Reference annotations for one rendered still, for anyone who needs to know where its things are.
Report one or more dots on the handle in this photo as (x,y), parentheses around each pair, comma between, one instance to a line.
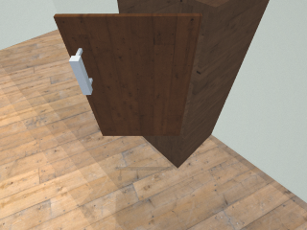
(80,73)

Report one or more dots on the cupboard door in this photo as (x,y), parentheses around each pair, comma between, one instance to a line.
(141,65)

